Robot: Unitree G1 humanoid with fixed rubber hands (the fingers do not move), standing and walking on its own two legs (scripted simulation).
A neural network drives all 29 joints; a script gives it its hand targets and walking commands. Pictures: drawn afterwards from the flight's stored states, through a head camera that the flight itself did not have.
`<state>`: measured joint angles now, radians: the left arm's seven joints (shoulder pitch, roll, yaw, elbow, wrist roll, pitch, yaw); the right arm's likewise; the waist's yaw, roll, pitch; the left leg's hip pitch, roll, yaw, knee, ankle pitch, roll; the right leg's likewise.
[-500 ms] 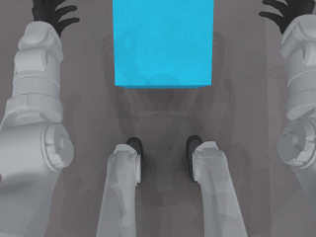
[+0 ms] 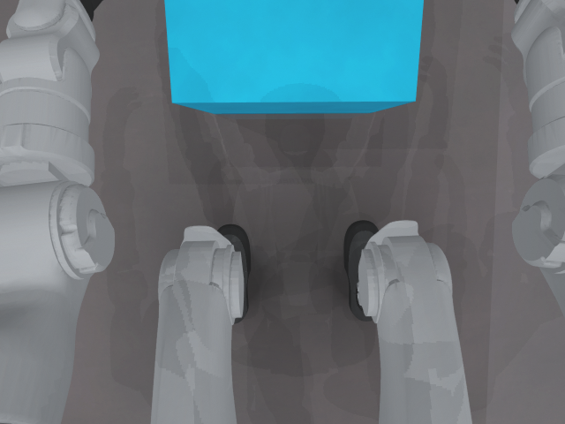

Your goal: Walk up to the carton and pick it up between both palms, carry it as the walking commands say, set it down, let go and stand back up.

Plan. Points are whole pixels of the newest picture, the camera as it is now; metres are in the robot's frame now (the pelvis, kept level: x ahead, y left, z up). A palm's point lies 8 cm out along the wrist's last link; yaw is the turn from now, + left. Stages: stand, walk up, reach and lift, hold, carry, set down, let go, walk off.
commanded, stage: reach and lift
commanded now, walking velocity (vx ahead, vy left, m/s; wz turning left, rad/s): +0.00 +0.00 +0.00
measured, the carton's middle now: (292, 14) +0.59 +0.00 -0.32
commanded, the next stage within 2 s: none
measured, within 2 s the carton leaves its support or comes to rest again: neither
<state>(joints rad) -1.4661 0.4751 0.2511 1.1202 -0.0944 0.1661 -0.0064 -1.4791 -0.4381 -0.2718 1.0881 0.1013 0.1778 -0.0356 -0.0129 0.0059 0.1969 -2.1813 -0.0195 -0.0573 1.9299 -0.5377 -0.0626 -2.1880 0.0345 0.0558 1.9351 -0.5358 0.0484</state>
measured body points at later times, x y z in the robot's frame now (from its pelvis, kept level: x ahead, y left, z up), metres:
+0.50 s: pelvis -0.01 +0.00 -0.07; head +0.38 +0.00 +0.14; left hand +0.57 +0.22 -0.26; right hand +0.56 -0.23 -0.26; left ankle +0.11 +0.14 -0.41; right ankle +0.10 -0.13 -0.41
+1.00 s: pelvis -0.01 +0.00 -0.07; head +0.38 +0.00 +0.15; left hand +0.57 +0.20 -0.26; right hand +0.56 -0.21 -0.25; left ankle +0.11 +0.14 -0.41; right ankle +0.10 -0.13 -0.41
